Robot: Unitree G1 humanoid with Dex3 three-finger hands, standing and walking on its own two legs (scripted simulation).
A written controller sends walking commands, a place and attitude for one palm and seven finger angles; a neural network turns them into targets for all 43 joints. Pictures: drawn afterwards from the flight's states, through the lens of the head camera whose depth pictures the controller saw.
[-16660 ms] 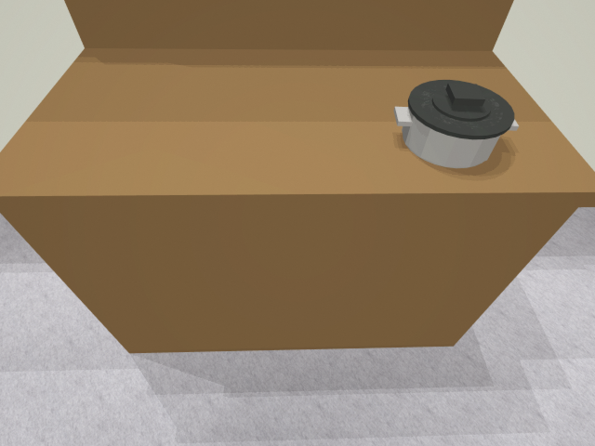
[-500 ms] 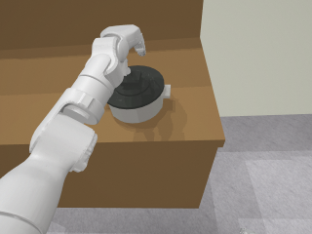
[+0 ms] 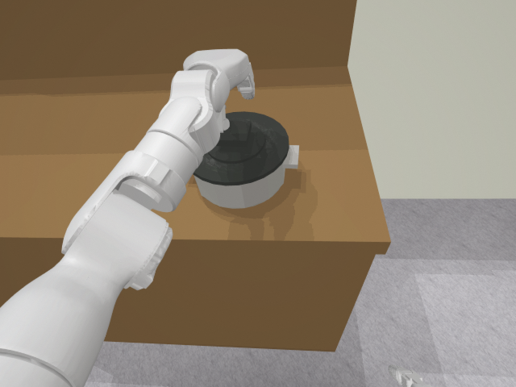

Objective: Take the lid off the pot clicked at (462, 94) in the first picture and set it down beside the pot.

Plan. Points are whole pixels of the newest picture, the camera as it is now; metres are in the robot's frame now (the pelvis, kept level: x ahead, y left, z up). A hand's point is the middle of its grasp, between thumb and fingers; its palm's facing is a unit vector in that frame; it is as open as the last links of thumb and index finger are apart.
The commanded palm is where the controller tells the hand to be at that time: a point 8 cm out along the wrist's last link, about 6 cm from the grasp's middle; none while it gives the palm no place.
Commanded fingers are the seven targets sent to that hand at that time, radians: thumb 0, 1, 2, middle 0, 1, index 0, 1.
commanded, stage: move the open hand above the knob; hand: left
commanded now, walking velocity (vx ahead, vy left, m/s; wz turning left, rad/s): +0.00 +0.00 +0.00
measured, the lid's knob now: (233, 133) +0.50 +0.03 +0.13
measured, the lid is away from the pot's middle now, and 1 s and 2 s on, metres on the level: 0.00 0.00 0.00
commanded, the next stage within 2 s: lower the open fingers around the knob in 0.08 s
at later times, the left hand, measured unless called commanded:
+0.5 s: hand (222, 120) +0.47 +0.04 +0.19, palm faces -0.27 -0.01 -0.96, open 10.1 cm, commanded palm +0.45 +0.05 +0.25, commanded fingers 0.00 -0.37 1.61 -0.86 -0.08 -0.86 -0.08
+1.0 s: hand (228, 130) +0.46 +0.03 +0.17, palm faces -0.26 +0.01 -0.96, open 10.1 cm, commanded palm +0.45 +0.03 +0.21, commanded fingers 0.00 -0.37 1.61 -0.86 -0.08 -0.86 -0.08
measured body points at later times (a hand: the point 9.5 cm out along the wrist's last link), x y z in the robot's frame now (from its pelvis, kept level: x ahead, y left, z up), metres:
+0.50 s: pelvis +0.00 +0.00 +0.00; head +0.02 -0.04 +0.45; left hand +0.48 +0.04 +0.24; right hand +0.10 -0.25 -0.14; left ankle -0.02 +0.08 -0.74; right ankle -0.01 -0.11 -0.74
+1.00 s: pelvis -0.01 +0.00 +0.00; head +0.01 -0.04 +0.45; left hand +0.47 +0.03 +0.23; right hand +0.08 -0.26 -0.14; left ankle -0.02 +0.08 -0.74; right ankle -0.01 -0.11 -0.74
